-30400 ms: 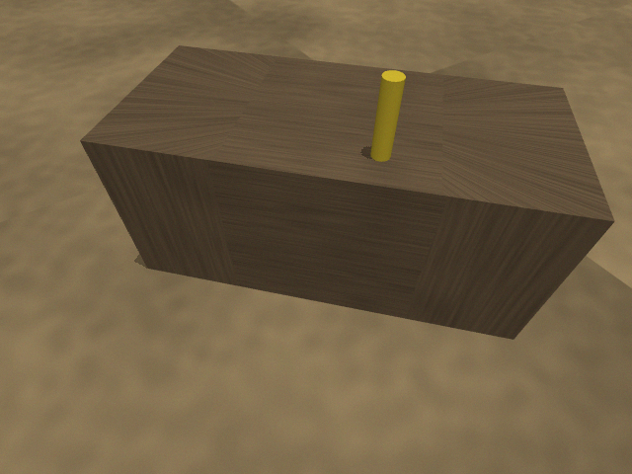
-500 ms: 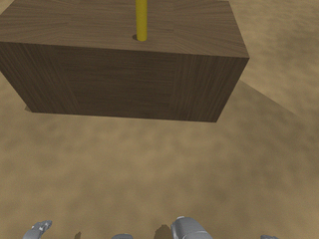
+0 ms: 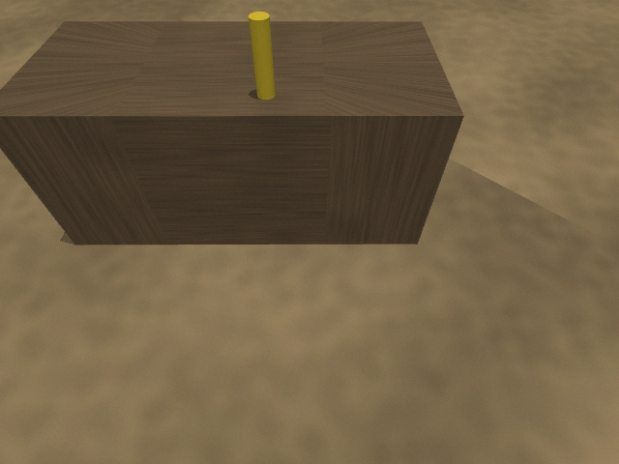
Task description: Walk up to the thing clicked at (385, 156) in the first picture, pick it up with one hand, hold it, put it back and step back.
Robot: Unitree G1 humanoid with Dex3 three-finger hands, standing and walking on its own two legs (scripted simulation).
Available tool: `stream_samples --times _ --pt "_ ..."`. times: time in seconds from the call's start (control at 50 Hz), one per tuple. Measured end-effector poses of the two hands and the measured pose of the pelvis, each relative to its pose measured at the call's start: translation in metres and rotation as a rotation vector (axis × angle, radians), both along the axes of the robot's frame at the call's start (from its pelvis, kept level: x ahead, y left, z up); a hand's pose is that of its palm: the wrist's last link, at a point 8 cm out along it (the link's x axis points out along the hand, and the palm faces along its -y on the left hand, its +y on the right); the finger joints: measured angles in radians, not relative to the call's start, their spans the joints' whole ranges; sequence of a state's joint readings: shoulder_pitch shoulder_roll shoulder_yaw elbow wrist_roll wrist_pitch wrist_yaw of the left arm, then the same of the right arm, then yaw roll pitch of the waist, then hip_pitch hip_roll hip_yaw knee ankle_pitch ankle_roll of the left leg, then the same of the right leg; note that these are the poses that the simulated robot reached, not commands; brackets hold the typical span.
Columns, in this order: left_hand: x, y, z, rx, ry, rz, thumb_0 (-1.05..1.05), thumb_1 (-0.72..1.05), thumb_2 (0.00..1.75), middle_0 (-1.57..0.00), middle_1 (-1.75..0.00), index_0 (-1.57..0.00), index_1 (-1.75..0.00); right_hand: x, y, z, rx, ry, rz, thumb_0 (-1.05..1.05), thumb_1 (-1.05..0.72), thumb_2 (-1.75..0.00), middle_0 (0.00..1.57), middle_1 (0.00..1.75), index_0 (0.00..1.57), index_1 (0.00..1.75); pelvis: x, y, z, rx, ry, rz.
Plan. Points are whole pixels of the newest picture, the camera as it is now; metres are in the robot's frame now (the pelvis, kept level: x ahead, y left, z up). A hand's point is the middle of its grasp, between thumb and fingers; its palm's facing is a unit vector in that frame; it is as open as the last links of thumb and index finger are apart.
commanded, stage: step back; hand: left
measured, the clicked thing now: (262, 58) +1.12 +0.16 -0.05
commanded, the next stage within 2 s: stand in 0.58 s
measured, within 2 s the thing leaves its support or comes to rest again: neither
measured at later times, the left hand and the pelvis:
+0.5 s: hand out of the picture +0.15 +0.25 -0.14, palm faces +0.06 -0.93 -0.36, open 7.4 cm; pelvis +0.05 -0.01 +0.00, yaw +2 degrees
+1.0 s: hand out of the picture +0.10 +0.25 -0.14, palm faces +0.02 -0.94 -0.33, open 7.3 cm; pelvis +0.02 +0.00 +0.02, yaw +1 degrees
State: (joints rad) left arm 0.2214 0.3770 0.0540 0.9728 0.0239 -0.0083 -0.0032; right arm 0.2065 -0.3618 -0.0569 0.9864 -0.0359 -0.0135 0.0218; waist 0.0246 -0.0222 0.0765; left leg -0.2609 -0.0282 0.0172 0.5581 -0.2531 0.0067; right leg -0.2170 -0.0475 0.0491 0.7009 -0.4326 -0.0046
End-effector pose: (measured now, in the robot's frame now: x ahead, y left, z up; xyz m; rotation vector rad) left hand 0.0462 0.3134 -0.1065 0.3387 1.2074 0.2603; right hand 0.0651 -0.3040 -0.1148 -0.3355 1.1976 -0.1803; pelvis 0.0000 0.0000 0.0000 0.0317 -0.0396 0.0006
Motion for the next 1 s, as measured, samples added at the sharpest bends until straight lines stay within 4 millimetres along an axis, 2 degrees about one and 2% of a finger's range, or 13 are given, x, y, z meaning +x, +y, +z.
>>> stream_samples --times 0.1,0.2,0.26,0.36,0.58,0.7,0.8,0.9,1.0 --pt "0.025 0.003 0.005 0.004 -0.013 -0.036 0.01 0.91 0.90 -0.20 -0.30 -0.21 -0.30 -0.006 0.006 0.005 0.019 0.001 -0.018 0.00 -0.90 -0.90 0.20 0.30 0.21 0.30 0.005 -0.003 0.005 -0.020 0.006 -0.011" --pt "0.047 -0.007 0.008 0.020 -0.045 -0.047 0.00 0.91 0.90 -0.20 -0.30 -0.21 -0.30 -0.002 -0.009 0.000 0.018 0.018 -0.040 0.00 -0.90 -0.90 0.20 0.30 0.21 0.30 0.014 -0.015 0.002 -0.019 0.004 -0.011" --pt "0.053 -0.019 0.010 0.022 -0.062 -0.038 0.00 0.91 0.90 -0.20 -0.30 -0.21 -0.30 0.009 -0.017 -0.006 0.016 0.029 -0.047 0.00 -0.90 -0.90 0.20 0.30 0.21 0.30 0.021 -0.021 0.002 -0.045 0.001 0.003" --pt "0.064 -0.029 0.012 0.004 -0.061 -0.029 0.00 0.90 0.90 -0.20 -0.30 -0.21 -0.30 0.037 -0.019 -0.004 0.014 0.008 -0.023 0.00 -0.91 -0.90 0.20 0.30 0.20 0.30 0.035 -0.020 0.005 -0.018 0.014 0.009" --pt "0.095 -0.016 -0.002 -0.033 -0.101 0.006 0.00 0.90 0.90 -0.20 -0.30 -0.21 -0.30 0.074 -0.001 0.005 -0.017 -0.007 0.015 0.00 -0.91 -0.90 0.20 0.30 0.20 0.30 0.047 -0.007 0.002 -0.030 0.015 0.031" --pt "0.090 -0.012 -0.002 -0.053 -0.069 0.007 0.00 0.91 0.90 -0.20 -0.30 -0.21 -0.30 0.088 0.011 0.016 -0.011 -0.057 0.034 0.00 -0.91 -0.90 0.20 0.30 0.20 0.30 0.045 -0.002 0.009 -0.036 0.003 0.022" --pt "0.077 -0.014 0.000 -0.066 -0.042 0.002 0.00 0.91 0.90 -0.20 -0.30 -0.21 -0.30 0.090 0.017 0.022 -0.001 -0.079 0.045 0.00 -0.90 -0.90 0.20 0.30 0.20 0.30 0.039 0.001 0.014 -0.037 -0.009 0.019" --pt "0.060 -0.015 0.003 -0.069 -0.017 0.003 0.00 0.91 0.90 -0.20 -0.30 -0.21 -0.30 0.083 0.019 0.023 0.012 -0.078 0.041 0.00 -0.90 -0.90 0.20 0.30 0.20 0.30 0.031 0.002 0.018 -0.036 -0.017 0.019" --pt "0.041 -0.014 0.004 -0.065 0.010 0.006 0.00 0.91 0.90 -0.20 -0.30 -0.21 -0.30 0.068 0.018 0.021 0.021 -0.055 0.035 0.00 -0.90 -0.90 0.20 0.30 0.20 0.30 0.023 0.001 0.020 -0.035 -0.019 0.020"
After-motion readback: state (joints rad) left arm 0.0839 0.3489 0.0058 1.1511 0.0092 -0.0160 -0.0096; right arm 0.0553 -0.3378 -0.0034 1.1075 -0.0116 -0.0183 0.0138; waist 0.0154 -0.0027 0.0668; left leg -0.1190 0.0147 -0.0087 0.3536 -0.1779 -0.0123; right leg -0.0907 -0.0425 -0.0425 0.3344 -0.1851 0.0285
